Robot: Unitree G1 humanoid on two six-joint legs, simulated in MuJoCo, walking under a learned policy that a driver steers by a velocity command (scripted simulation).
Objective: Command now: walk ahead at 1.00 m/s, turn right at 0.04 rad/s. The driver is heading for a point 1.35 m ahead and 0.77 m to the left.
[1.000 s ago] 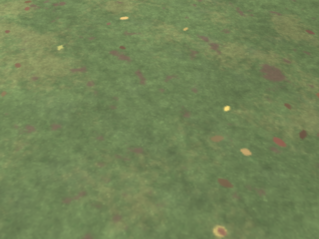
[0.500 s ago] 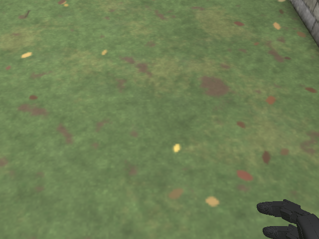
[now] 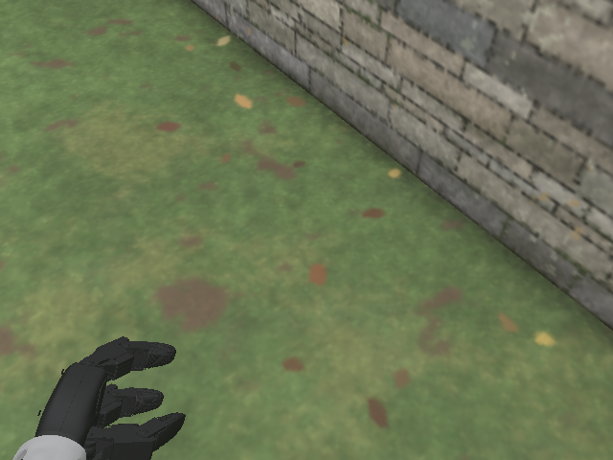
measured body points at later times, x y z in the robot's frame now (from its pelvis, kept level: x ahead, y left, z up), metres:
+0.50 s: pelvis +0.48 +0.05 -0.02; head +0.50 +0.06 +0.43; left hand +0.37 +0.30 -0.15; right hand +0.73 -0.14 -0.11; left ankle +0.63 +0.13 -0.71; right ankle +0.23 -0.08 -0.69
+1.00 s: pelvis +0.92 +0.21 -0.01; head +0.95 +0.24 +0.44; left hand +0.92 +0.54 -0.07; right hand +1.16 +0.00 -0.12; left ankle +0.69 +0.13 -0.63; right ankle +1.10 +0.19 -0.72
